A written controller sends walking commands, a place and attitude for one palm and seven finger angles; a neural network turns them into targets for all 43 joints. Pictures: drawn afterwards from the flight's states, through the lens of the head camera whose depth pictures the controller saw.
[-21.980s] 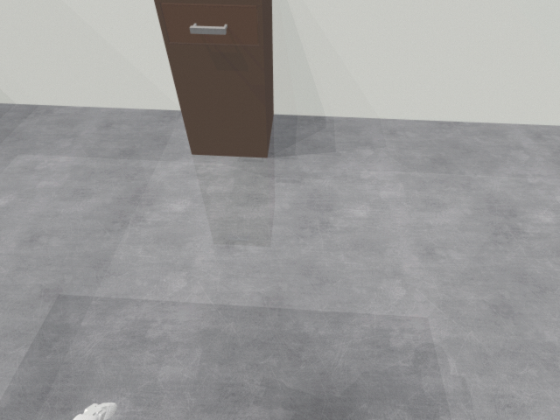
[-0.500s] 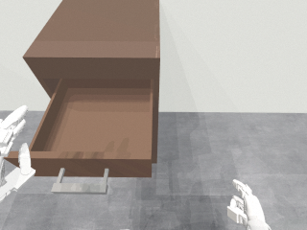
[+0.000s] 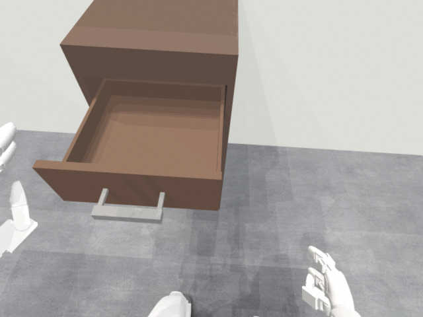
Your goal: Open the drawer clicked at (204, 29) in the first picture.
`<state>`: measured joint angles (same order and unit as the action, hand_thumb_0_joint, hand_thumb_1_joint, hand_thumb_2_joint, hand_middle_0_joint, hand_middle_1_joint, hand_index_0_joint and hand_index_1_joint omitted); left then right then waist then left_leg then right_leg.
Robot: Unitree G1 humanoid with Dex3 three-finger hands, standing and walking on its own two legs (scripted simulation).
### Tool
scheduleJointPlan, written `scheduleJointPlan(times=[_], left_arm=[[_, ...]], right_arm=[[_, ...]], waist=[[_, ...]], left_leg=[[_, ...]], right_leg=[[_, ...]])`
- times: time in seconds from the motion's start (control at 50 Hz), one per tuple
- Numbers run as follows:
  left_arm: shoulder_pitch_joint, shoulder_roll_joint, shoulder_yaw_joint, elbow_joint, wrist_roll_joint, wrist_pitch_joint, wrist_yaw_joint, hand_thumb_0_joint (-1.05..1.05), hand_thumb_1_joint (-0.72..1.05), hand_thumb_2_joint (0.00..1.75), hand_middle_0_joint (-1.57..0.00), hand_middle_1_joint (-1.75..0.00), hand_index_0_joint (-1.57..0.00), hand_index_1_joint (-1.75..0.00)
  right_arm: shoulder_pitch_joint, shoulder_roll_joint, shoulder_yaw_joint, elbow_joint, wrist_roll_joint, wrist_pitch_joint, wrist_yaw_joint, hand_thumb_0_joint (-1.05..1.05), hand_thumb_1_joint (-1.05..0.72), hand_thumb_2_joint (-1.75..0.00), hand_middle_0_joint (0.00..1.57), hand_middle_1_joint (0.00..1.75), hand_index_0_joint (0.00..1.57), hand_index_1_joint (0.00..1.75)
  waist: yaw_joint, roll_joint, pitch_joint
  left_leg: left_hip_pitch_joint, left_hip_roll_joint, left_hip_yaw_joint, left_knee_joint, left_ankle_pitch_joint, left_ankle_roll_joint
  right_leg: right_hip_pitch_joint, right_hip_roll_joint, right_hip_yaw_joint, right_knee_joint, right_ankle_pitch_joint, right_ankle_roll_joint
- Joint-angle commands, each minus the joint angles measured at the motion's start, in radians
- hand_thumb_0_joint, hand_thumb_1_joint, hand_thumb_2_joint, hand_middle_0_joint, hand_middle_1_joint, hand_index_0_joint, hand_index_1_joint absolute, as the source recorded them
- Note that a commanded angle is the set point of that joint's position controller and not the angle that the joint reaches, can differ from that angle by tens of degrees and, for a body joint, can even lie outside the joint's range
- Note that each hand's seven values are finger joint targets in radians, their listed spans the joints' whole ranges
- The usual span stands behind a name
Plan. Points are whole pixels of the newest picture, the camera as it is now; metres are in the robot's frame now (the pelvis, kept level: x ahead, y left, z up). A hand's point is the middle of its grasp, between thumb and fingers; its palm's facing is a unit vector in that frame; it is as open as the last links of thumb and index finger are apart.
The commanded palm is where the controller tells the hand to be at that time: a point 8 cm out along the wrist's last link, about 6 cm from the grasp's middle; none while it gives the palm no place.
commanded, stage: step back with the hand held close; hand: left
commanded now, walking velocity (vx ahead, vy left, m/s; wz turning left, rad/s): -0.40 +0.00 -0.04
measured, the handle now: (130, 204) +0.34 +0.20 -0.05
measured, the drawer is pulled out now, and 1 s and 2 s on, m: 0.30 0.30 0.30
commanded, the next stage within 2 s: stop stepping back and stand still in 0.38 s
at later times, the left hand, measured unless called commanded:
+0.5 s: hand (37, 299) +0.12 +0.19 +0.19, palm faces +0.20 -0.84 -0.50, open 7.4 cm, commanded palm +0.05 +0.25 +0.19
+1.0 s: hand out of the picture +0.03 +0.21 +0.18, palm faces +0.35 -0.83 -0.43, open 7.4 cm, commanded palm -0.03 +0.26 +0.19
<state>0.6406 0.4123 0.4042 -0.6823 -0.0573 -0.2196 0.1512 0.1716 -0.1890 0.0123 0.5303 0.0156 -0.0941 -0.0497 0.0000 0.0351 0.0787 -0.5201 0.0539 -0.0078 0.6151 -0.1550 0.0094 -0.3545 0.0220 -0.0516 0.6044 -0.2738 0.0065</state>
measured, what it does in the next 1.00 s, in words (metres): walks backwards: right foot, then left foot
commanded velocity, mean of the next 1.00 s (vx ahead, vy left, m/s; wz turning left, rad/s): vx -0.08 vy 0.02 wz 0.00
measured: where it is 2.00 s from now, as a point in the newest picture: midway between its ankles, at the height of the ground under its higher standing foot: outside the picture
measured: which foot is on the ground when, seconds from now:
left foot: down 0.00-0.48, up 0.50-0.66, down 0.68-1.00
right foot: down 0.00-0.18, up 0.20-0.42, down 0.44-1.00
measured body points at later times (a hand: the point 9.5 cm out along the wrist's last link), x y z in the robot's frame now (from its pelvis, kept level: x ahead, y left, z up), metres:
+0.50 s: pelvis -0.10 -0.02 +0.00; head -0.03 -0.01 +0.45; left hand +0.11 +0.23 +0.21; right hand +0.09 -0.24 -0.08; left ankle +0.07 +0.10 -0.71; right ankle -0.14 -0.13 -0.72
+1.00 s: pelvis -0.16 -0.02 +0.01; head -0.16 -0.01 +0.46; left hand +0.00 +0.25 +0.20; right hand +0.00 -0.25 -0.07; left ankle -0.11 +0.09 -0.72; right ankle -0.14 -0.13 -0.72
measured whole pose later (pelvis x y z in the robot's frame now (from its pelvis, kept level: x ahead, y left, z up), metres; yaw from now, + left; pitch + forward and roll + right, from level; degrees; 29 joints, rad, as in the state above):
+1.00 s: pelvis -0.16 -0.02 +0.01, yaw -1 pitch -1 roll -1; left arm 0.66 0.36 0.34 -0.62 -0.04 -0.19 0.18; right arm 0.22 -0.20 0.01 0.58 0.01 -0.08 -0.04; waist -0.02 0.00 0.02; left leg -0.34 0.02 0.00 0.58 -0.28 0.02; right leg -0.26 0.01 -0.07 0.51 -0.24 -0.03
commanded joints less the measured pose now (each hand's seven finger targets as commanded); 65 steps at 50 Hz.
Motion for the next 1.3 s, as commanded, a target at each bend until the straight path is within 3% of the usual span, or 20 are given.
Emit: scheduleJointPlan(times=[0.0,0.04,0.08,0.14,0.18,0.2,0.26,0.4,0.44,0.46,0.48,0.56,0.66,0.72,0.8,0.92,1.08,1.24,1.26,1.28], left_arm=[[-0.024,0.152,0.115,-0.186,-0.008,-0.067,0.027,0.00,0.90,0.90,-0.20,-0.30,-0.20,-0.30],[-0.041,0.125,0.085,-0.154,-0.001,-0.047,0.035,0.00,0.90,0.90,-0.20,-0.30,-0.20,-0.30],[-0.051,0.138,0.095,-0.157,0.003,-0.035,0.033,0.00,0.90,0.90,-0.20,-0.30,-0.20,-0.30],[-0.031,0.156,0.107,-0.206,0.006,-0.048,0.026,0.00,0.90,0.90,-0.20,-0.30,-0.20,-0.30],[0.007,0.167,0.148,-0.230,0.004,-0.069,0.017,0.00,0.90,0.90,-0.20,-0.30,-0.20,-0.30],[0.006,0.166,0.149,-0.253,-0.006,-0.073,0.024,0.00,0.90,0.90,-0.20,-0.30,-0.20,-0.30],[0.041,0.126,0.104,-0.279,-0.011,-0.081,0.017,0.00,0.90,0.90,-0.20,-0.30,-0.20,-0.30],[0.031,0.190,0.152,-0.229,-0.031,-0.093,-0.014,0.00,0.90,0.90,-0.20,-0.30,-0.20,-0.30],[0.023,0.187,0.143,-0.189,-0.036,-0.100,-0.029,0.00,0.90,0.90,-0.20,-0.30,-0.20,-0.30],[0.043,0.172,0.112,-0.160,-0.037,-0.091,-0.029,0.00,0.90,0.90,-0.20,-0.30,-0.20,-0.30],[0.076,0.150,0.125,-0.105,-0.026,-0.062,-0.010,0.00,0.90,0.90,-0.20,-0.30,-0.20,-0.30],[0.089,0.135,0.111,-0.104,0.011,-0.023,0.031,0.00,0.90,0.90,-0.20,-0.30,-0.20,-0.30],[0.037,0.150,0.082,-0.190,0.009,-0.028,0.046,0.00,0.90,0.90,-0.20,-0.30,-0.20,-0.30],[0.050,0.155,0.092,-0.220,0.007,-0.034,0.036,0.00,0.90,0.90,-0.20,-0.30,-0.20,-0.30],[0.046,0.123,0.079,-0.159,0.008,-0.037,0.036,0.00,0.90,0.90,-0.20,-0.30,-0.20,-0.30],[-0.030,0.106,0.040,-0.120,0.014,-0.023,0.040,0.00,0.90,0.90,-0.20,-0.30,-0.20,-0.30],[-0.064,0.109,0.051,-0.121,0.031,-0.012,0.043,0.00,0.90,0.90,-0.20,-0.30,-0.20,-0.30],[0.011,0.099,0.042,-0.085,0.010,-0.025,0.032,0.00,0.90,0.90,-0.20,-0.30,-0.20,-0.30],[-0.143,-0.082,-0.320,0.750,0.109,0.139,-0.108,0.00,0.90,0.90,-0.20,-0.30,-0.20,-0.30],[-0.127,-0.122,-0.298,0.781,0.099,0.203,-0.128,0.00,0.90,0.90,-0.20,-0.30,-0.20,-0.30]], right_arm=[[-0.056,-0.136,-0.080,-0.106,0.000,-0.044,-0.011,0.00,-0.90,-0.90,0.20,0.30,0.20,0.30],[-0.068,-0.108,-0.073,-0.071,-0.010,-0.029,-0.005,0.00,-0.90,-0.90,0.20,0.30,0.20,0.30],[-0.098,-0.094,-0.062,-0.071,-0.012,-0.016,-0.008,0.00,-0.90,-0.90,0.20,0.30,0.20,0.30],[-0.124,-0.137,-0.069,-0.114,-0.002,-0.015,-0.014,0.00,-0.90,-0.90,0.20,0.30,0.20,0.30],[-0.093,-0.135,-0.078,-0.121,-0.020,-0.041,-0.005,0.00,-0.90,-0.90,0.20,0.30,0.20,0.30],[-0.084,-0.125,-0.081,-0.113,-0.025,-0.049,-0.005,0.00,-0.90,-0.90,0.20,0.30,0.20,0.30],[-0.059,-0.140,-0.085,-0.077,-0.022,-0.075,0.018,0.00,-0.90,-0.90,0.20,0.30,0.20,0.30],[-0.098,-0.149,-0.062,-0.079,-0.023,-0.070,0.018,0.00,-0.90,-0.90,0.20,0.30,0.20,0.30],[-0.095,-0.130,-0.067,-0.090,-0.003,-0.052,0.019,0.00,-0.90,-0.90,0.20,0.30,0.20,0.30],[-0.090,-0.136,-0.091,-0.100,0.021,-0.044,0.015,0.00,-0.90,-0.90,0.20,0.30,0.20,0.30],[-0.112,-0.125,-0.100,-0.084,0.021,-0.022,0.012,0.00,-0.90,-0.90,0.20,0.30,0.20,0.30],[-0.138,-0.071,-0.038,-0.113,0.006,0.017,-0.015,0.00,-0.90,-0.90,0.20,0.30,0.20,0.30],[-0.078,-0.154,-0.070,-0.126,0.007,-0.035,-0.020,0.00,-0.90,-0.90,0.20,0.30,0.20,0.30],[-0.071,-0.119,-0.046,-0.117,0.006,-0.041,-0.011,0.00,-0.90,-0.90,0.20,0.30,0.20,0.30],[-0.068,-0.137,-0.059,-0.112,0.012,-0.050,-0.005,0.00,-0.90,-0.90,0.20,0.30,0.20,0.30],[-0.044,-0.134,-0.061,-0.092,-0.005,-0.030,-0.011,0.00,-0.90,-0.90,0.20,0.30,0.20,0.30],[-0.070,-0.124,-0.036,-0.101,-0.005,-0.034,-0.021,0.00,-0.90,-0.90,0.20,0.30,0.20,0.30],[-0.049,-0.118,-0.045,-0.081,-0.011,-0.045,-0.007,0.00,-0.90,-0.90,0.20,0.30,0.20,0.30],[-0.034,-0.204,-0.093,0.181,-0.020,-0.078,0.076,0.00,-0.90,-0.90,0.20,0.30,0.20,0.30],[0.078,-0.126,-0.084,0.199,-0.025,-0.028,0.071,0.00,-0.90,-0.90,0.20,0.30,0.20,0.30]], waist=[[-0.021,-0.120,-0.153],[-0.025,-0.218,-0.179],[-0.025,-0.183,-0.142],[-0.001,0.133,-0.162],[-0.008,0.280,-0.204],[-0.008,0.266,-0.217],[0.006,0.179,-0.282],[0.006,0.186,-0.226],[-0.006,-0.043,-0.217],[-0.014,-0.247,-0.221],[-0.009,-0.263,-0.187],[-0.036,-0.180,-0.183],[-0.004,0.031,-0.154],[-0.013,0.155,-0.165],[-0.021,0.038,-0.106],[-0.044,-0.093,-0.078],[-0.020,0.133,-0.033],[-0.025,-0.055,-0.092],[-0.062,-0.053,-0.094],[-0.050,-0.064,-0.170]], left_leg=[[0.202,-0.026,0.013,0.124,-0.266,-0.022],[0.244,-0.052,0.013,0.240,-0.189,-0.026],[0.227,-0.038,-0.005,0.063,-0.171,-0.020],[0.084,0.196,-0.223,-0.275,0.061,0.063],[-0.046,0.292,-0.330,-0.416,-0.197,0.125],[0.040,0.293,-0.324,-0.360,-0.035,0.144],[0.261,0.234,-0.190,-0.236,0.244,0.125],[0.175,0.157,-0.134,-0.240,-0.063,0.052],[0.212,0.024,0.007,-0.027,-0.192,-0.028],[0.226,-0.077,0.031,0.273,-0.210,-0.059],[0.143,-0.075,-0.020,0.459,-0.280,-0.045],[0.080,-0.050,0.005,0.140,-0.256,-0.018],[0.307,0.106,-0.102,-0.221,0.189,0.057],[0.238,0.109,-0.150,-0.265,0.090,0.057],[0.110,0.062,-0.113,-0.294,-0.321,0.043],[0.214,-0.019,-0.024,-0.075,-0.256,0.031],[0.043,0.106,-0.220,-0.406,-0.574,0.071],[0.207,-0.009,-0.036,-0.132,-0.178,0.018],[0.191,0.023,-0.034,0.056,-0.007,0.003],[0.275,0.014,-0.031,0.038,0.047,-0.001]], right_leg=[[-0.162,-0.205,0.267,-0.298,-0.167,-0.094],[-0.154,-0.296,0.259,-0.294,0.038,-0.132],[-0.094,-0.250,0.177,-0.233,0.134,-0.098],[0.077,-0.027,0.038,0.048,0.024,0.007],[0.135,0.027,0.056,0.333,-0.249,0.005],[0.053,0.017,0.087,0.370,-0.252,-0.002],[-0.027,0.012,0.048,0.276,-0.234,0.007],[0.183,0.014,0.001,-0.205,-0.015,-0.016],[0.086,-0.114,0.089,-0.306,0.087,-0.067],[-0.059,-0.300,0.311,-0.368,0.038,-0.139],[-0.071,-0.374,0.336,-0.338,0.216,-0.186],[0.190,-0.267,0.151,-0.186,0.548,-0.117],[0.171,-0.126,0.091,-0.118,0.233,-0.008],[0.195,-0.075,0.022,-0.109,0.066,0.006],[0.218,-0.064,0.051,-0.198,-0.063,-0.003],[0.024,-0.158,0.189,-0.314,-0.292,-0.080],[0.154,0.001,0.004,-0.074,-0.179,-0.020],[0.099,-0.117,0.171,-0.315,-0.127,-0.052],[-0.010,-0.190,0.086,-0.127,0.121,-0.075],[-0.006,-0.165,0.109,-0.100,0.207,-0.086]])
